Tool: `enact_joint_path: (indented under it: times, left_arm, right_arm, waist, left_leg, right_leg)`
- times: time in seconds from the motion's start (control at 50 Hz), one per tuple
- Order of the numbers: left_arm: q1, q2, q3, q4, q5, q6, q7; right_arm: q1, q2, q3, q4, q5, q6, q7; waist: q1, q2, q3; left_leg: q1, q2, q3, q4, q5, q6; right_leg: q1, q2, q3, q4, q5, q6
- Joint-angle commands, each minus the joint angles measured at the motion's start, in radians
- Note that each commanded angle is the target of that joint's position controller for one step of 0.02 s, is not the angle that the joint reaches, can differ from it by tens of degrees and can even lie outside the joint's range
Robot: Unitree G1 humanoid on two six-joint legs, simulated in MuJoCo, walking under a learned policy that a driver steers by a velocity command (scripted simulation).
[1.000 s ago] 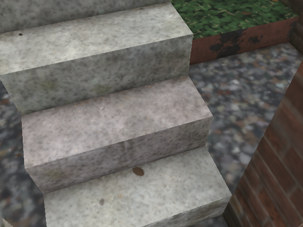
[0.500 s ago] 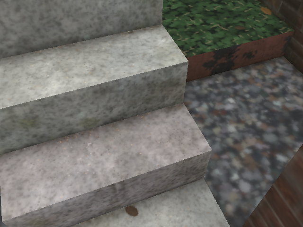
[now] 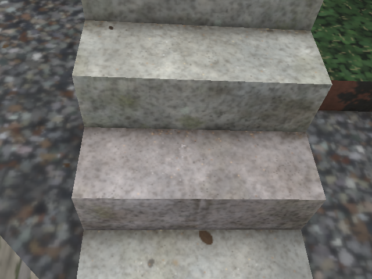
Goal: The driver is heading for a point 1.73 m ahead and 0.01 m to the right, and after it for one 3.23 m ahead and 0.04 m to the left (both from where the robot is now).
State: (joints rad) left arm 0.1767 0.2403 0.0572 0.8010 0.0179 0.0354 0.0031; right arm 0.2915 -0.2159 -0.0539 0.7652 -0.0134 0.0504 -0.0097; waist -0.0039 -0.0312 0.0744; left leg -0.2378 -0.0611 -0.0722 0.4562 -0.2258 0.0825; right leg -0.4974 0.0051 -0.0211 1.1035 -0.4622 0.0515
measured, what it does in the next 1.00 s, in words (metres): steps on the spot: right foot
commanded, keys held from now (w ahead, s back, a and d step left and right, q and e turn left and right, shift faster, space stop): q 0.06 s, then no key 0.94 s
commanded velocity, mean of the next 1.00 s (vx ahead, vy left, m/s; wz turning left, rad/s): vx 0.00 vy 0.00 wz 0.17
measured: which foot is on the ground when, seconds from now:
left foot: down 0.00-1.00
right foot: up 0.00-0.24, down 0.26-1.00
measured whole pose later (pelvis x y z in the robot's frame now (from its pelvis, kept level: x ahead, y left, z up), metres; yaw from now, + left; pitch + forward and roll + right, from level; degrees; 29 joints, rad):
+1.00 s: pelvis -0.03 -0.05 +0.00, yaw +9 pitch -1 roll +1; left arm 0.28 0.19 -0.01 0.96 0.01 -0.02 0.01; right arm 0.30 -0.19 0.00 0.94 -0.03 -0.02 -0.01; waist 0.01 0.01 0.01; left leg -0.13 -0.04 -0.08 0.34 -0.19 0.00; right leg -0.14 0.04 -0.05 0.37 -0.22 -0.07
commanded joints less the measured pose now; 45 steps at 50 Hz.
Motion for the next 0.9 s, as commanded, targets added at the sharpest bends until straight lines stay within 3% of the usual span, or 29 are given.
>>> enact_joint_path:
  times: [0.02,0.06,0.08,0.1,0.12,0.14,0.18,0.22,0.24,0.26,0.28,0.3,0.32,0.34,0.38,0.42,0.46,0.5,0.52,0.54,0.56,0.66,0.9]
  left_arm:
    - [-0.016,0.057,0.007,-0.099,-0.026,-0.011,0.007]
    - [-0.001,0.067,0.003,-0.101,-0.024,-0.011,0.007]
    - [-0.006,0.039,-0.009,-0.11,0.006,-0.006,0.007]
    - [-0.032,0.046,-0.014,-0.115,0.013,-0.006,0.003]
    - [-0.047,0.06,-0.006,-0.138,0.006,0.004,0.012]
    - [-0.026,0.07,-0.006,-0.13,-0.003,0.012,0.032]
    - [-0.032,0.071,-0.011,-0.142,-0.007,0.015,0.046]
    - [0.014,0.036,-0.023,-0.133,-0.014,-0.005,0.048]
    - [0.043,0.012,-0.029,-0.126,-0.019,-0.02,0.054]
    - [0.037,0.032,-0.033,-0.131,-0.006,-0.036,0.057]
    - [0.037,0.076,-0.037,-0.151,0.005,-0.047,0.056]
    - [0.0,0.103,-0.034,-0.141,-0.001,-0.044,0.055]
    - [-0.05,0.061,-0.046,-0.136,0.001,-0.048,0.054]
    - [-0.072,0.04,-0.054,-0.128,0.0,-0.052,0.053]
    - [-0.059,0.044,-0.057,-0.102,0.007,-0.049,0.056]
    - [0.011,0.058,-0.052,-0.072,0.002,-0.045,0.053]
    - [0.051,0.069,-0.046,-0.046,-0.008,-0.042,0.049]
    - [0.057,0.065,-0.043,-0.036,-0.016,-0.05,0.036]
    - [0.06,0.078,-0.037,-0.041,-0.011,-0.053,0.022]
    - [0.054,0.067,-0.041,-0.034,-0.006,-0.052,0.014]
    - [0.033,0.051,-0.046,-0.029,-0.004,-0.052,0.01]
    - [0.065,0.041,-0.047,0.022,-0.01,-0.072,0.009]
    - [0.103,0.053,-0.05,0.105,-0.009,-0.071,0.008]
  right_arm:
    - [0.05,-0.149,-0.049,-0.045,-0.001,-0.003,-0.004]
    - [0.032,-0.146,-0.055,-0.053,-0.002,0.008,-0.001]
    - [0.055,-0.146,-0.056,-0.047,-0.011,-0.002,-0.008]
    - [0.019,-0.146,-0.052,-0.058,-0.01,-0.005,-0.014]
    - [0.033,-0.15,-0.056,-0.059,-0.01,-0.019,-0.016]
    - [0.008,-0.124,-0.045,-0.061,-0.018,-0.035,-0.028]
    - [-0.03,-0.101,-0.032,-0.062,-0.024,-0.042,-0.028]
    - [-0.056,-0.112,-0.029,-0.057,-0.018,-0.041,-0.024]
    - [-0.033,-0.096,-0.025,-0.053,-0.018,-0.042,-0.016]
    - [-0.02,-0.061,-0.016,-0.049,-0.019,-0.047,-0.01]
    - [0.016,-0.021,-0.005,-0.06,-0.011,-0.048,-0.009]
    - [-0.017,-0.101,-0.025,-0.071,-0.01,-0.041,-0.013]
    - [-0.018,-0.11,-0.031,-0.059,-0.015,-0.034,-0.012]
    - [0.001,-0.096,-0.028,-0.037,-0.014,-0.03,-0.01]
    - [0.024,-0.073,-0.018,-0.012,-0.015,-0.029,-0.007]
    - [-0.006,-0.039,-0.001,-0.002,-0.009,-0.032,-0.006]
    - [-0.019,-0.018,0.013,0.005,0.0,-0.038,-0.011]
    - [-0.025,-0.032,0.018,0.013,-0.014,-0.055,-0.013]
    - [-0.035,-0.094,0.007,0.02,-0.027,-0.057,-0.002]
    - [-0.009,-0.061,0.011,0.035,-0.03,-0.059,0.009]
    - [-0.012,-0.034,0.021,0.038,-0.031,-0.062,0.014]
    - [0.02,-0.039,0.028,0.065,-0.011,-0.079,0.0]
    - [0.051,-0.055,0.034,0.125,-0.016,-0.083,-0.004]
  waist:
    - [-0.026,0.147,-0.15]
    - [-0.028,0.168,-0.186]
    - [-0.03,0.143,-0.192]
    - [-0.041,0.155,-0.188]
    - [-0.042,0.202,-0.163]
    - [-0.047,0.296,-0.141]
    - [-0.041,0.278,-0.091]
    - [-0.007,0.205,-0.09]
    - [0.004,0.171,-0.094]
    - [-0.003,0.063,-0.088]
    - [-0.016,-0.094,-0.123]
    - [-0.005,-0.169,-0.081]
    - [-0.042,-0.118,-0.04]
    - [-0.051,-0.111,-0.02]
    - [-0.053,-0.132,-0.014]
    - [-0.01,-0.131,-0.04]
    - [-0.004,-0.109,-0.071]
    - [-0.003,-0.069,-0.097]
    - [0.027,0.061,-0.044]
    - [0.012,0.074,-0.03]
    - [0.006,0.061,-0.002]
    - [0.009,0.047,-0.026]
    - [0.008,0.028,-0.031]
  left_leg:
    - [0.274,0.23,-0.222,-0.034,0.866,0.103]
    - [0.262,0.232,-0.259,-0.041,0.803,0.074]
    - [0.221,0.24,-0.263,-0.055,0.605,0.07]
    - [0.218,0.217,-0.266,-0.065,0.521,0.061]
    - [0.194,0.198,-0.293,-0.085,0.397,0.05]
    - [0.138,0.179,-0.277,-0.132,0.245,0.06]
    - [0.058,0.164,-0.31,-0.158,0.103,0.05]
    - [0.002,0.144,-0.328,-0.131,0.065,0.021]
    - [-0.065,0.133,-0.351,-0.135,-0.047,-0.012]
    - [-0.141,0.085,-0.314,-0.065,-0.18,-0.057]
    - [-0.213,-0.021,-0.172,0.115,-0.286,-0.101]
    - [-0.074,-0.071,-0.044,0.249,-0.329,-0.124]
    - [-0.01,-0.032,-0.045,0.337,-0.295,-0.14]
    - [0.007,-0.03,-0.037,0.363,-0.264,-0.149]
    - [-0.015,-0.004,-0.009,0.266,-0.249,-0.154]
    - [-0.022,0.0,0.021,0.13,-0.251,-0.141]
    - [0.038,0.012,0.025,-0.054,-0.11,-0.113]
    - [0.172,0.073,-0.054,-0.168,0.129,-0.094]
    - [0.112,0.087,-0.085,-0.103,0.101,-0.071]
    - [0.067,0.091,-0.092,-0.111,0.034,-0.06]
    - [0.053,0.094,-0.096,-0.125,0.014,-0.059]
    - [0.088,0.098,-0.102,-0.157,0.069,-0.085]
    - [0.102,0.105,-0.091,-0.154,0.09,-0.07]
  right_leg:
    - [-0.087,0.017,-0.008,-0.095,-0.017,-0.016]
    - [-0.04,0.029,-0.009,-0.149,0.026,-0.035]
    - [0.002,0.021,0.018,-0.219,0.067,-0.052]
    - [0.027,0.029,0.01,-0.267,0.081,-0.052]
    - [0.039,0.034,0.001,-0.292,0.064,-0.058]
    - [0.103,0.047,0.001,-0.33,0.056,-0.081]
    - [0.186,0.06,-0.011,-0.445,0.024,-0.103]
    - [0.325,0.054,-0.027,-0.656,0.169,-0.112]
    - [0.426,0.01,0.0,-0.756,0.248,-0.11]
    - [0.496,-0.102,0.11,-0.811,0.278,-0.121]
    - [0.535,-0.289,0.296,-0.842,0.43,-0.171]
    - [0.267,-0.361,0.315,-0.878,0.528,-0.271]
    - [0.198,-0.308,0.262,-0.877,0.542,-0.282]
    - [0.175,-0.25,0.194,-0.867,0.547,-0.269]
    - [0.251,-0.174,0.118,-0.828,0.586,-0.235]
    - [0.362,-0.165,0.126,-0.783,0.64,-0.229]
    - [0.41,-0.174,0.154,-0.749,0.631,-0.205]
    - [0.343,-0.155,0.181,-0.77,0.433,-0.138]
    - [0.291,-0.131,0.159,-0.787,0.267,-0.129]
    - [0.297,-0.119,0.138,-0.809,0.165,-0.135]
    - [0.282,-0.116,0.138,-0.815,0.141,-0.138]
    - [0.303,-0.104,0.124,-0.823,0.207,-0.142]
    - [0.302,-0.115,0.127,-0.83,0.282,-0.143]
Velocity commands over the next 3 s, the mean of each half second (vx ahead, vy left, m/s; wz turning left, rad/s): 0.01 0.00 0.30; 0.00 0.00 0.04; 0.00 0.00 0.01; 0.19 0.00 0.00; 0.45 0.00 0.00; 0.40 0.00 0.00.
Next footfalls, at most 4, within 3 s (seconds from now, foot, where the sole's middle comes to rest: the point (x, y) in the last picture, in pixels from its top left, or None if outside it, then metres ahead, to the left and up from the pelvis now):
0.26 right None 0.01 -0.12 -0.78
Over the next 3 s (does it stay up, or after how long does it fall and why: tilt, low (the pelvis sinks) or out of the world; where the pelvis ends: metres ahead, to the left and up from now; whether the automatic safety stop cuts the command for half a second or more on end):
stays up -0.02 -0.03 0.01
